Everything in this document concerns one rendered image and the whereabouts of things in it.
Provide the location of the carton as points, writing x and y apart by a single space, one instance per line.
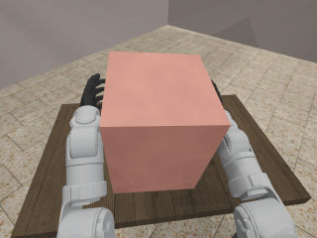
161 121

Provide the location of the robot left upper arm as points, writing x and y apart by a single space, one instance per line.
96 222

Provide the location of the robot left hand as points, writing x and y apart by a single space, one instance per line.
89 97

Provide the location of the right robot forearm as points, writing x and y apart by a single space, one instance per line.
245 176

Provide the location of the table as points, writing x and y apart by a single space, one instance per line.
40 212

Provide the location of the robot right upper arm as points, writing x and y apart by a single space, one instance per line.
263 218

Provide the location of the robot right hand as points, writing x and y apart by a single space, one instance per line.
217 91

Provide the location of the left robot forearm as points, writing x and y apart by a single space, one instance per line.
84 159

